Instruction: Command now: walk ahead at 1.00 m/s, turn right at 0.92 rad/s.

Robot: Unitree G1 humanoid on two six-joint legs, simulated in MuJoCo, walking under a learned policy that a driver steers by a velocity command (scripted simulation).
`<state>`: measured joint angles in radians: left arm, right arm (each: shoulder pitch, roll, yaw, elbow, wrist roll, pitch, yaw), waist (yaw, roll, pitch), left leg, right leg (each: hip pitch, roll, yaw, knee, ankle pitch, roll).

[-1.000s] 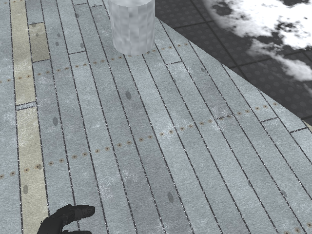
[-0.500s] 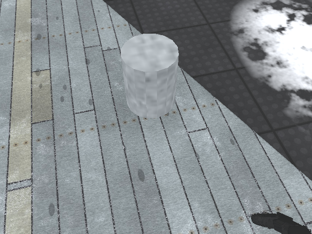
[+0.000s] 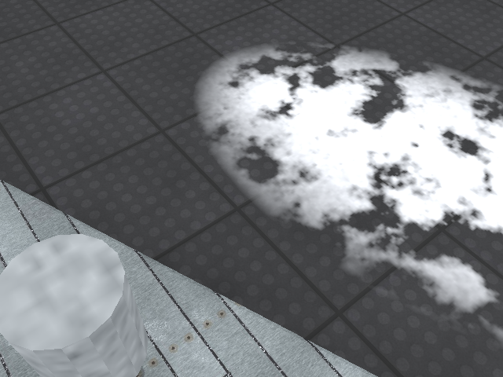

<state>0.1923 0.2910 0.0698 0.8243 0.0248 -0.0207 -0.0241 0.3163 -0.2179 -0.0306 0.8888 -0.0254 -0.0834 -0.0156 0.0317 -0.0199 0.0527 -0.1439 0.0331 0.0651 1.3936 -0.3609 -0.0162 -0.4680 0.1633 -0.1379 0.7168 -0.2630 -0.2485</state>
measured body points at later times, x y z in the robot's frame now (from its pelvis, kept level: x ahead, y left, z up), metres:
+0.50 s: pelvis +0.47 +0.02 +0.03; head +0.49 +0.00 +0.48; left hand +0.68 +0.26 -0.07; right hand +0.44 -0.29 -0.08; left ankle +0.55 +0.13 -0.70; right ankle +0.31 -0.03 -0.60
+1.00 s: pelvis +0.87 -0.23 -0.09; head +0.91 -0.27 +0.35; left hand +1.07 -0.04 -0.21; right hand +0.76 -0.48 -0.24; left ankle +0.81 -0.04 -0.68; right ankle +0.81 -0.30 -0.82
